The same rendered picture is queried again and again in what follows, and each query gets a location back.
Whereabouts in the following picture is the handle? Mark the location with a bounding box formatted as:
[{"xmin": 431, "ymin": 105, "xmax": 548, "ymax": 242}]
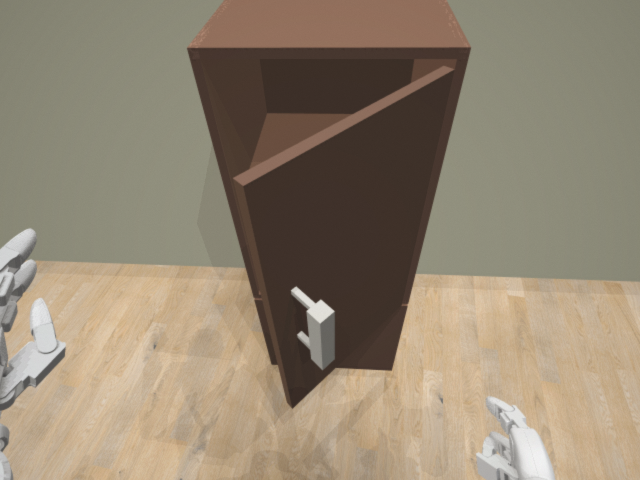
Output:
[{"xmin": 291, "ymin": 287, "xmax": 335, "ymax": 370}]

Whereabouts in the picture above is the left robot hand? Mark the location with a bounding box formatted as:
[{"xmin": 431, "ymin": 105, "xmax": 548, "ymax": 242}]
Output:
[{"xmin": 0, "ymin": 228, "xmax": 66, "ymax": 418}]

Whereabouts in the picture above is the right robot hand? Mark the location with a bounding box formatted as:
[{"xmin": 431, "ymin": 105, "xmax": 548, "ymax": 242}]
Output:
[{"xmin": 476, "ymin": 396, "xmax": 555, "ymax": 480}]

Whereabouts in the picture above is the cupboard door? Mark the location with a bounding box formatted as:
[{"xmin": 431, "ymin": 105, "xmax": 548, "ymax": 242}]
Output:
[{"xmin": 233, "ymin": 66, "xmax": 455, "ymax": 409}]

